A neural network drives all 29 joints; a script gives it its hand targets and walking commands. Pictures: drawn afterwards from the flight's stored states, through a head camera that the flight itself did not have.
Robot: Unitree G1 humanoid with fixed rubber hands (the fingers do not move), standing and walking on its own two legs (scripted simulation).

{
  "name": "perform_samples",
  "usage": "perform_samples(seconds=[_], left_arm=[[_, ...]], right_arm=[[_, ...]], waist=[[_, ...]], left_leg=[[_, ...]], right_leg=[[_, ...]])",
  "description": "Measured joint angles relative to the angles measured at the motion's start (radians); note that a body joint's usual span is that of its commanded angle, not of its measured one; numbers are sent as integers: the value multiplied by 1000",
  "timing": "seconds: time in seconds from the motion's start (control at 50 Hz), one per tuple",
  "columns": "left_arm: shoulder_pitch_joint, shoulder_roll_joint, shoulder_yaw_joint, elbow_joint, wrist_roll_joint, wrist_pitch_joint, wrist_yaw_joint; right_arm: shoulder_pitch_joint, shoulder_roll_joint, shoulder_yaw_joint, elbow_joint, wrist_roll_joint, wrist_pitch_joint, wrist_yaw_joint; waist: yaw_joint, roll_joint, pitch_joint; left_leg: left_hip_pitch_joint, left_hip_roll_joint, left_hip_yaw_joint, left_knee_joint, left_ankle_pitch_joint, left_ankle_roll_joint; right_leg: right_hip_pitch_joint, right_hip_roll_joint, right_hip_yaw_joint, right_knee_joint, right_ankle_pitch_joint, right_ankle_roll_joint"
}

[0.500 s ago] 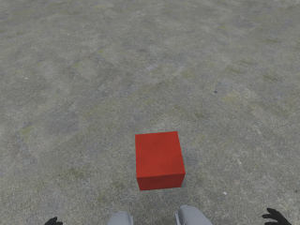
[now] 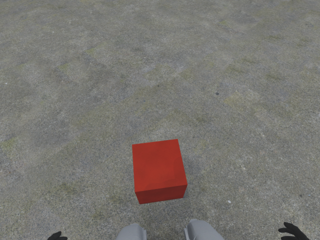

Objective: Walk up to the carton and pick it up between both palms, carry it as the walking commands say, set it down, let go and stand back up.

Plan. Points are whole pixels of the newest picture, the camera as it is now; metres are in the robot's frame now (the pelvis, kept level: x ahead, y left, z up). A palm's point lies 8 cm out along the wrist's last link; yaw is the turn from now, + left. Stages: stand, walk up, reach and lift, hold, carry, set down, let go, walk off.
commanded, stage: walk up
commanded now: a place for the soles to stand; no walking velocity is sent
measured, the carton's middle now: (158, 172) +0.49 +0.03 -0.60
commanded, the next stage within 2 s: reach and lift in 1.28 s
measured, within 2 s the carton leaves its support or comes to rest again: neither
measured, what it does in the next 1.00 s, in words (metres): stands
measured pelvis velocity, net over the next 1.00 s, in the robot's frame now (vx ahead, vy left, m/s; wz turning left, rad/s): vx -0.02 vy -0.01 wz -0.02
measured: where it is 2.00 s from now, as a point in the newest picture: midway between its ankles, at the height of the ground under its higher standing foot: outside the picture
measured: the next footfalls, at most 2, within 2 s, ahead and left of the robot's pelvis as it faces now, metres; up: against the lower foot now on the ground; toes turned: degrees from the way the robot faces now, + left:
none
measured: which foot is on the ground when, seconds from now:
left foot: down 0.00-1.00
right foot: down 0.00-1.00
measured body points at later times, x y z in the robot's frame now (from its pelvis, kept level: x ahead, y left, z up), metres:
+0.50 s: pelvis +0.00 -0.01 +0.00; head +0.05 -0.01 +0.45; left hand +0.11 +0.31 -0.10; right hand +0.12 -0.32 -0.11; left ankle +0.01 +0.12 -0.69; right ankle +0.03 -0.14 -0.69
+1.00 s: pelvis -0.02 -0.01 +0.00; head +0.00 -0.01 +0.45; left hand +0.10 +0.31 -0.09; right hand +0.06 -0.33 -0.11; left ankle +0.01 +0.12 -0.69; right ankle +0.03 -0.15 -0.69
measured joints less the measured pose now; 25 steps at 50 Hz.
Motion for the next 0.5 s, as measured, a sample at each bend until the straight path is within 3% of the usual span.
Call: perform_samples(seconds=[0.04, 0.08, 0.12, 0.36, 0.5], left_arm=[[0, 0, 4, 0, 0, -3, 5], [0, 0, 8, -1, 0, -17, 5], [0, 0, -3, -1, 0, -37, 4], [-4, 0, -15, 0, 0, -52, 16], [-4, 0, -24, 0, 0, -54, 16]], right_arm=[[7, 11, 0, 0, 0, -3, 0], [9, 18, 0, 4, 0, -2, 0], [8, 19, 0, 0, 0, 6, 0], [-13, 28, 0, -24, 0, 6, 1], [-29, 21, 0, -32, 0, 20, 3]], waist=[[0, 1, 0], [0, 0, 0], [0, 4, 0], [0, 28, -13], [0, 36, -14]], left_leg=[[3, 10, 0, 0, -17, -9], [5, 17, 0, 0, -24, -17], [4, 20, 0, 0, -23, -18], [11, 24, 0, -5, -26, -19], [10, 18, 0, -5, -17, -13]], right_leg=[[0, 0, -7, 0, -31, -3], [6, 0, -9, -30, 71, 1], [7, 1, -9, -31, 55, 19], [8, 3, -14, -26, 32, 24], [9, -2, -14, -26, 43, 7]])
